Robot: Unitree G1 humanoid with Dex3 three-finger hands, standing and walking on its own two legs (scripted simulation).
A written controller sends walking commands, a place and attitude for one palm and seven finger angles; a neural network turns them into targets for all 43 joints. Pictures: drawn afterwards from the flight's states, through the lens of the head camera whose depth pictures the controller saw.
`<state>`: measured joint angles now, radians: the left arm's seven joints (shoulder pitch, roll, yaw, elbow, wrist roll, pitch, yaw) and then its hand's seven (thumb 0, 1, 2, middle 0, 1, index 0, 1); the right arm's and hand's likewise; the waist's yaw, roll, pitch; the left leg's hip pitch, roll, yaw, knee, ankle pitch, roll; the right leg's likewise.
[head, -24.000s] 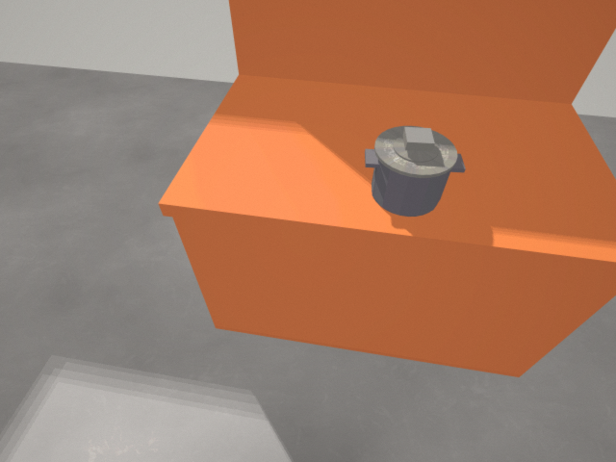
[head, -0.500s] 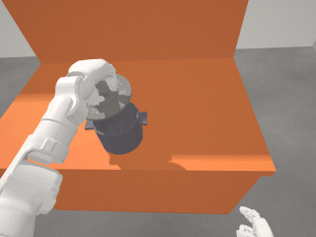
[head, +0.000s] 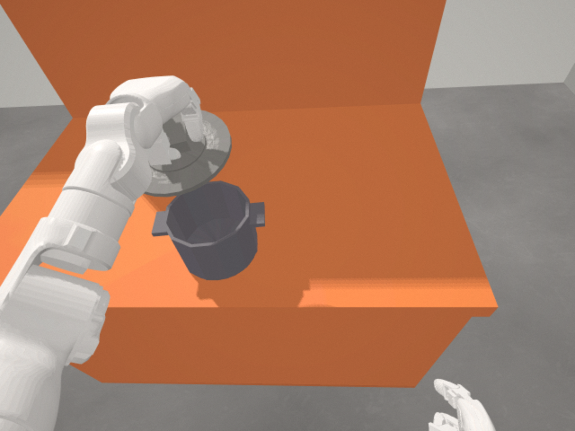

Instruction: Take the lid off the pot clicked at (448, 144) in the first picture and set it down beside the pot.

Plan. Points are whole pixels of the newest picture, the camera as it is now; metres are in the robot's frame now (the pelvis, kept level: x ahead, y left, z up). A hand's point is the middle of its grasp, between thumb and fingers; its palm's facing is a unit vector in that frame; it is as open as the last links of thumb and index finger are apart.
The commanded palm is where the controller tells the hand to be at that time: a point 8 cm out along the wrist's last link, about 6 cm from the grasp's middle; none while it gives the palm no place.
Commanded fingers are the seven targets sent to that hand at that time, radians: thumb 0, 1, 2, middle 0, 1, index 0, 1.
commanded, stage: lift the lid straight up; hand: left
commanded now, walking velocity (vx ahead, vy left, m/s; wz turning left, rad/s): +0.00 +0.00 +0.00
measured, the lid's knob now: (169, 136) +0.48 +0.18 +0.17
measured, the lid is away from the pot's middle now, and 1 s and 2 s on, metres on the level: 0.01 0.11 0.22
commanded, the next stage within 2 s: move the lid sideways beside the pot in 0.20 s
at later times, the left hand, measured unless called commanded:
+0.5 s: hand (152, 139) +0.44 +0.19 +0.20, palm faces -0.23 -0.03 -0.97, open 6.9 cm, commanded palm +0.43 +0.20 +0.26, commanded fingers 0.00 0.52 1.14 -0.69 -0.92 -0.89 -1.05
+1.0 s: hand (102, 143) +0.44 +0.26 +0.19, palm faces -0.28 -0.06 -0.96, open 6.9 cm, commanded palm +0.43 +0.27 +0.26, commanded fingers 0.00 0.52 1.14 -0.69 -0.92 -0.89 -1.05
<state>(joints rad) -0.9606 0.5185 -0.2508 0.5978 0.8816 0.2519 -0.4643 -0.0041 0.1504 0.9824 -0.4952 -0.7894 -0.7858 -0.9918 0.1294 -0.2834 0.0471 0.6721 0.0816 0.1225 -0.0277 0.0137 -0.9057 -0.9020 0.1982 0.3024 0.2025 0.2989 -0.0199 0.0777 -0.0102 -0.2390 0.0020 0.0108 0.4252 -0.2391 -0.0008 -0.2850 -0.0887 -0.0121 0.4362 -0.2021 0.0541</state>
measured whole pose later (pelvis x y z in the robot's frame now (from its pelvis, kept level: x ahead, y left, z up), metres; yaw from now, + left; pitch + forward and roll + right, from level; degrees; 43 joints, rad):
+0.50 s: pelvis +0.00 +0.00 +0.00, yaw +0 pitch +3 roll +1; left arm -0.97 0.55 -0.23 0.62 0.89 0.23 -0.48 -0.01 0.15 0.98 -0.50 -0.79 -0.79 -0.99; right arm 0.12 -0.28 0.05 0.66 0.09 0.12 -0.03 0.01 -0.91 -0.90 0.20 0.30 0.20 0.30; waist -0.02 0.07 -0.01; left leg -0.24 0.00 0.01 0.42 -0.23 0.00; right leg -0.29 -0.09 -0.01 0.43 -0.19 0.05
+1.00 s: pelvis +0.00 +0.01 +0.00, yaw +0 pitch +4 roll +0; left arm -0.96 0.69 -0.14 0.69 0.88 0.13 -0.52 -0.01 0.16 0.98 -0.49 -0.79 -0.79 -1.00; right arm 0.16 -0.31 0.04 0.67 0.10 0.14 -0.03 0.01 -0.91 -0.90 0.20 0.30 0.20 0.30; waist -0.03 0.05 0.01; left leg -0.26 0.00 0.00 0.44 -0.25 0.01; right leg -0.28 -0.09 -0.02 0.40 -0.19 0.06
